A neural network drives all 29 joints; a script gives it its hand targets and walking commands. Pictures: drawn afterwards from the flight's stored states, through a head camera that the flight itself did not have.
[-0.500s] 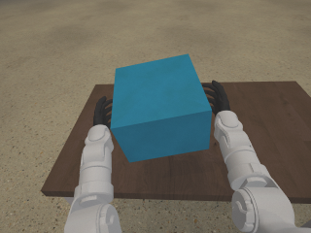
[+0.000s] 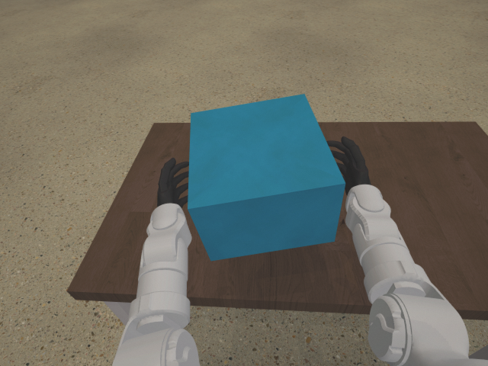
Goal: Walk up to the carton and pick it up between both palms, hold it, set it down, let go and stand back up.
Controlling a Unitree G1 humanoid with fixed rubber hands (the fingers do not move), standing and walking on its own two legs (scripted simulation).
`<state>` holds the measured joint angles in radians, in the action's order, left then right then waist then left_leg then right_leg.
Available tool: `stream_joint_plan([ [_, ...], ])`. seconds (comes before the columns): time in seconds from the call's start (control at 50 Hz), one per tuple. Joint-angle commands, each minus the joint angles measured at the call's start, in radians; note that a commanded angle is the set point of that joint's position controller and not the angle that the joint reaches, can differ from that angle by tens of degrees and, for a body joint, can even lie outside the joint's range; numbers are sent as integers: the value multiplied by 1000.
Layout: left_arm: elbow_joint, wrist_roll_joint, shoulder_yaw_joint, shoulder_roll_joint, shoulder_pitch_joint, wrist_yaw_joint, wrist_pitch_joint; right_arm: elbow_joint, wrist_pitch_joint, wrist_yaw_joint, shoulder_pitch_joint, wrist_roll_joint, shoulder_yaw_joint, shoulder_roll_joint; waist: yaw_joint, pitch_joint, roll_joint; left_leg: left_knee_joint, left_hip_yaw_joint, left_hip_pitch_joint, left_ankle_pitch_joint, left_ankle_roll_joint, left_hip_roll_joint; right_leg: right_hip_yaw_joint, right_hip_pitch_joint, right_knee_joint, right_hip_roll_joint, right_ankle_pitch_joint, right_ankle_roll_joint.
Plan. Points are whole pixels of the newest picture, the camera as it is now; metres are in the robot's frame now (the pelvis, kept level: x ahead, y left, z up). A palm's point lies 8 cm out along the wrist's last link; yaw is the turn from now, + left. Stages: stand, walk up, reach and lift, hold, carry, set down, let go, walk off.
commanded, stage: set down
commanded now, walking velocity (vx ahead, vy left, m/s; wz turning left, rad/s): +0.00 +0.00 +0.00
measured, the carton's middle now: (259, 174) +0.44 +0.00 +0.09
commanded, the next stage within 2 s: none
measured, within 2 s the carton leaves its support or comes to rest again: rests again in 1.82 s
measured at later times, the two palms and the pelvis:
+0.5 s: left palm (182, 216) +0.37 +0.15 +0.05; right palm (347, 189) +0.42 -0.16 +0.07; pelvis +0.01 +0.00 +0.00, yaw +0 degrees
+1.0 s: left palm (191, 222) +0.39 +0.14 +0.02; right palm (344, 197) +0.44 -0.17 +0.02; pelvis +0.03 -0.01 +0.00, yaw -1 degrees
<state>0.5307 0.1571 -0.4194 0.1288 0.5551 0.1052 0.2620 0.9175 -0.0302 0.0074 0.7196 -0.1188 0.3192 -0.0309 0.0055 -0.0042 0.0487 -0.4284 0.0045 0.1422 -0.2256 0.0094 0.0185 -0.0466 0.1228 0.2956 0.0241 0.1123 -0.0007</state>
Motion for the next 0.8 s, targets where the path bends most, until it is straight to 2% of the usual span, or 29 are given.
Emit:
stream_joint_plan([
  [0.0,-80,98,419,463,679,-98,-112,-151,-117,-183,620,-24,-281,442,-83,452,-55,155,47,-55,278,-55,-9,-61,-95,0,15,-102,9],
  [0.02,-85,97,429,472,679,-94,-119,-142,-123,-185,610,-27,-275,439,-75,461,-50,150,46,-63,296,-60,-6,-64,-81,2,18,-111,6],
  [0.04,-84,100,430,475,665,-90,-122,-144,-129,-186,612,-26,-277,434,-83,474,-43,142,46,-73,315,-63,-4,-62,-77,2,19,-115,3],
  [0.14,-84,107,436,483,630,-77,-139,-119,-152,-192,585,-36,-259,411,-80,498,-40,124,50,-102,377,-73,5,-70,-44,-3,26,-129,-2],
  [0.28,-106,102,482,519,613,-41,-193,-124,-209,-194,590,-44,-276,406,-95,633,-18,53,42,-195,606,-101,26,-76,42,1,43,-194,-20],
  [0.38,-92,111,489,526,602,-22,-225,-79,-236,-199,572,-65,-242,388,-91,672,-8,38,45,-218,644,-111,34,-80,95,-5,46,-186,-33],
  [0.46,-76,129,483,529,561,-12,-246,-70,-263,-200,563,-81,-236,372,-105,701,-4,20,48,-237,717,-117,42,-81,123,-9,50,-208,-41],
  [0.54,-63,134,480,541,559,-2,-275,-46,-291,-203,569,-102,-220,359,-105,740,-4,5,49,-248,756,-122,47,-85,167,-8,54,-216,-46],
  [0.78,0,168,440,531,490,8,-355,30,-359,-194,565,-162,-188,331,-112,787,-55,-19,67,-182,823,-118,49,-76,158,6,52,-330,-55],
])
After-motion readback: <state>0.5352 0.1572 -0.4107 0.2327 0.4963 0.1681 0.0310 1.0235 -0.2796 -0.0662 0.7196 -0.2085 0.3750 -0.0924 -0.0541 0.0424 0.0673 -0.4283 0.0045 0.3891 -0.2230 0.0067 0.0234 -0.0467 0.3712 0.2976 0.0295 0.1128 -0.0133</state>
